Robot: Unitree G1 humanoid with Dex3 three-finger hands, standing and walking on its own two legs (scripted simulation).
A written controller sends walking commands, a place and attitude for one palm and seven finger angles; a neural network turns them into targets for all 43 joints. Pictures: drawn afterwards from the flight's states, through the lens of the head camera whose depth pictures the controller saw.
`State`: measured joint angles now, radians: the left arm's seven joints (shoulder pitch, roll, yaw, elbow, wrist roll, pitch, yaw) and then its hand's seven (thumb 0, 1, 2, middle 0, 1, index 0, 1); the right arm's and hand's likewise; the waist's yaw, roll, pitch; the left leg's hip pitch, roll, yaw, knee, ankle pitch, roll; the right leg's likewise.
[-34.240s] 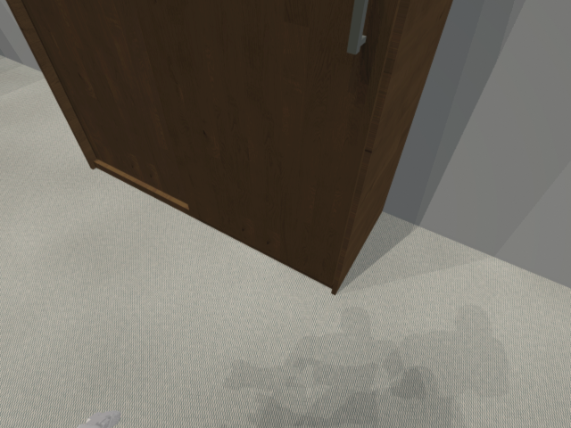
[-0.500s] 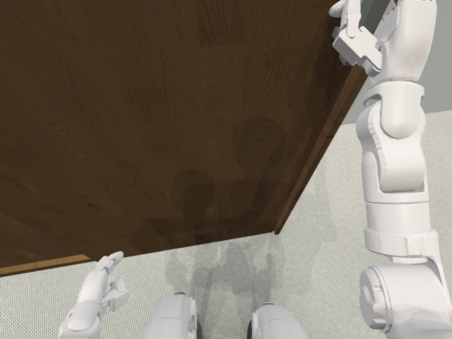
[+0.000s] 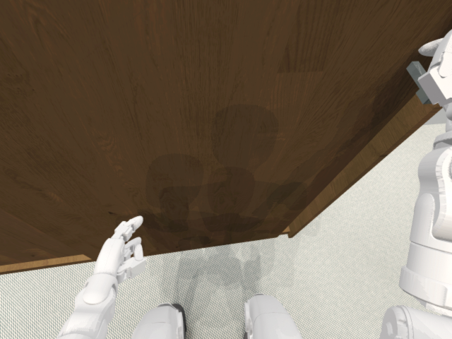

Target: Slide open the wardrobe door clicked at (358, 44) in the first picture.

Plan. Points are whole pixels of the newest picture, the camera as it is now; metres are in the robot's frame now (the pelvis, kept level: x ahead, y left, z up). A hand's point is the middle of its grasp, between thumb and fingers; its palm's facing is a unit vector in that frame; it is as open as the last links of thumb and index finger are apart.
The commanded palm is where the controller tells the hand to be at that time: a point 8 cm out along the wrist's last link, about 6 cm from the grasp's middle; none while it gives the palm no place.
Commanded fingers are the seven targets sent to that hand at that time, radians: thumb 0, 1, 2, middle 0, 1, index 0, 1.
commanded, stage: step sideways, sliding the door along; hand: right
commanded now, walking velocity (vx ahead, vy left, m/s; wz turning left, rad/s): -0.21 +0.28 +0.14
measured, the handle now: out of the picture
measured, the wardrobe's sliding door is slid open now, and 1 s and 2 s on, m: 0.06 0.27 0.45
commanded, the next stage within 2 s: none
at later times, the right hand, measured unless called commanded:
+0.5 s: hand (362, 77) +0.36 -0.13 +0.26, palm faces +0.18 +0.98 +0.02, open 6.3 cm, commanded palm +0.33 -0.11 +0.23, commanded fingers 0.00 -0.90 -0.90 0.45 1.40 0.45 1.40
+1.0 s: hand (260, 85) +0.35 -0.03 +0.26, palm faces +0.16 +0.99 +0.00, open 6.7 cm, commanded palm +0.32 -0.01 +0.24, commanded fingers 0.00 -0.90 -0.90 0.45 1.40 0.45 1.40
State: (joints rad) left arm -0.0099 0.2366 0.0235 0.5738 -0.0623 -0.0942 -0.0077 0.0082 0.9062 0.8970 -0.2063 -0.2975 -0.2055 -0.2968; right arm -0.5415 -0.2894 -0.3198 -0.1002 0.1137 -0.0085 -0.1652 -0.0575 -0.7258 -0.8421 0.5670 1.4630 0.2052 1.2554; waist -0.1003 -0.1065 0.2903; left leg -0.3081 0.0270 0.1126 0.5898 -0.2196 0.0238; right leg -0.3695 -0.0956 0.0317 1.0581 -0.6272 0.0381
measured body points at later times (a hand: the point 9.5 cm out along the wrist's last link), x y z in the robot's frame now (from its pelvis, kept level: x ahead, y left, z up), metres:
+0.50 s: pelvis -0.02 +0.04 +0.03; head +0.05 -0.01 +0.47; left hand +0.18 +0.23 -0.06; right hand +0.34 -0.19 +0.26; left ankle -0.05 +0.23 -0.63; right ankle +0.00 -0.09 -0.72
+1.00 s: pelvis -0.03 +0.11 +0.00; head +0.05 +0.10 +0.44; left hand +0.16 +0.36 -0.09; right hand +0.33 -0.08 +0.26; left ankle -0.06 +0.24 -0.65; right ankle +0.00 +0.03 -0.72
